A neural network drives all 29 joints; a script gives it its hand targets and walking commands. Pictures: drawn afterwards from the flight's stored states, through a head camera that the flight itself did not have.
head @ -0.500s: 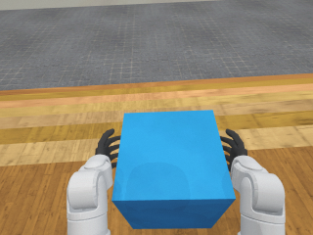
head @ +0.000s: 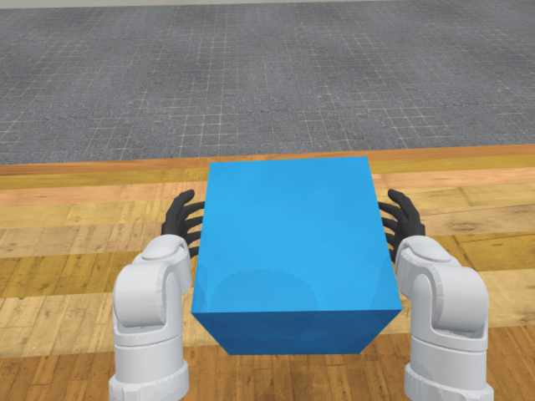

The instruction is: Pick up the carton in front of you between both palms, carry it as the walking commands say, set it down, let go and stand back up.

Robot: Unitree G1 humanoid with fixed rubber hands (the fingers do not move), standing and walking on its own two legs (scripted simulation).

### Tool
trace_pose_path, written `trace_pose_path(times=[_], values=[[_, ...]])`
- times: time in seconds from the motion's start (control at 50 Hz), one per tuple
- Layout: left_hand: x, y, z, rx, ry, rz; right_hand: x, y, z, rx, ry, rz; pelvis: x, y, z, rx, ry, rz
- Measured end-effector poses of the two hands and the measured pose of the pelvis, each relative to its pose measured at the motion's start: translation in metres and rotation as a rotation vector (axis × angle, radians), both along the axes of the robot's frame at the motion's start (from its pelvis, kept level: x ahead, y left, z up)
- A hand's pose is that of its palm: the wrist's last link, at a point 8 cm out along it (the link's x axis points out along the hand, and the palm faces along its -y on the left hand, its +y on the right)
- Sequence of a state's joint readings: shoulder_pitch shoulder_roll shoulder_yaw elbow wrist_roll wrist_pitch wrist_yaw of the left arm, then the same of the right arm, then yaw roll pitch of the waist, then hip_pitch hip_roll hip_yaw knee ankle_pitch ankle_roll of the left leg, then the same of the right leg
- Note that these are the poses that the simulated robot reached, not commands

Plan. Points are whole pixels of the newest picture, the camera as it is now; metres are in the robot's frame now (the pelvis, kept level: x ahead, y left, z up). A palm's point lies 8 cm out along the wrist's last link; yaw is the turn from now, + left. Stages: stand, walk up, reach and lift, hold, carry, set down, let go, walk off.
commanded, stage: carry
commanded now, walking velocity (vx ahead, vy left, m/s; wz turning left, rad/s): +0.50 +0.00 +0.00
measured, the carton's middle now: (290, 266) +0.31 -0.01 +0.05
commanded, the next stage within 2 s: none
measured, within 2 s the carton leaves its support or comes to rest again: neither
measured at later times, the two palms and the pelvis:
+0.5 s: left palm (203, 95) +0.67 +0.17 +0.13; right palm (344, 95) +0.69 -0.13 +0.12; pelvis +0.31 +0.00 +0.00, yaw +1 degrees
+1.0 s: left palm (224, 63) +1.03 +0.17 +0.03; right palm (322, 65) +1.02 -0.13 +0.03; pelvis +0.66 +0.03 -0.12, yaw +1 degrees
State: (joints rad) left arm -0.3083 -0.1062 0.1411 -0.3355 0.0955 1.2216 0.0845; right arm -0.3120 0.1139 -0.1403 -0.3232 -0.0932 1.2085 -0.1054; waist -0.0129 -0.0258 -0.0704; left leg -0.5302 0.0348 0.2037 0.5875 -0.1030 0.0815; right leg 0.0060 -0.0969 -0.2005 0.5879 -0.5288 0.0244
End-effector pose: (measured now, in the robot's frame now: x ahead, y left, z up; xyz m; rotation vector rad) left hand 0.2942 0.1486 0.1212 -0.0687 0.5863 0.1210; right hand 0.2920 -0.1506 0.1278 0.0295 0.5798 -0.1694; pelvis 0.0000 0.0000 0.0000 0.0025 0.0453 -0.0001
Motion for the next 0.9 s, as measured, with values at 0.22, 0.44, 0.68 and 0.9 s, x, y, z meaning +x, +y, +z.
trace_pose_path(times=[0.22, 0.44, 0.68, 0.9], values=[[0.177, 0.011, 0.003, 0.030, 0.140, -0.058, 0.165, 0.011, 0.003, -0.040, 0.145, -0.013, 0.112, 0.023, 0.023, -0.028, 0.036, 0.003], [0.345, 0.016, 0.016, 0.063, 0.127, 0.007, 0.354, 0.016, 0.006, -0.026, 0.129, 0.067, 0.265, 0.006, 0.008, 0.003, 0.039, 0.031], [0.476, 0.025, -0.016, 0.040, 0.185, 0.089, 0.507, 0.026, -0.025, 0.010, 0.185, 0.111, 0.410, -0.011, 0.014, 0.015, 0.068, 0.025], [0.659, 0.037, -0.034, 0.040, 0.017, 0.016, 0.666, 0.037, -0.041, -0.018, 0.019, 0.051, 0.591, 0.019, -0.070, -0.053, -0.008, 0.004]])
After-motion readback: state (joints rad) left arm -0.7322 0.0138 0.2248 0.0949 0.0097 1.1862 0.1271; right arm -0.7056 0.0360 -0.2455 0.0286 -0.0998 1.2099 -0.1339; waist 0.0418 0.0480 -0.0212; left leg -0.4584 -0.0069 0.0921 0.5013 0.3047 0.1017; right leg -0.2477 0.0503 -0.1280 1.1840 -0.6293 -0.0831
